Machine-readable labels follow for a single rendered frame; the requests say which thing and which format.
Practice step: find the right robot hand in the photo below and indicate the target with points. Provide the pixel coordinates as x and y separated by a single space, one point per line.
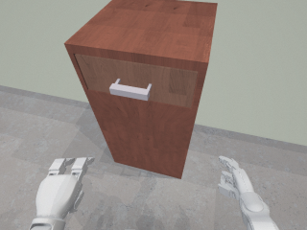
237 178

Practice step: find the left robot hand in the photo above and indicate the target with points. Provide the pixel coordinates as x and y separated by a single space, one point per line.
60 194

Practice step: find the cabinet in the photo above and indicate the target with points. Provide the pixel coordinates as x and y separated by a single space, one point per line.
147 135

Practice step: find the robot right forearm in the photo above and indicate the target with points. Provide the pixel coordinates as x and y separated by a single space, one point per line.
255 212

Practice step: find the robot left forearm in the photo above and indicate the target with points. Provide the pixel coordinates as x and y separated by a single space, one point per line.
47 223

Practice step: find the handle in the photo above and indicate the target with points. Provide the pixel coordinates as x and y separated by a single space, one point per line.
130 91

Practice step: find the drawer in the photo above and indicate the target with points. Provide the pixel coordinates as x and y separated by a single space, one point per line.
169 85

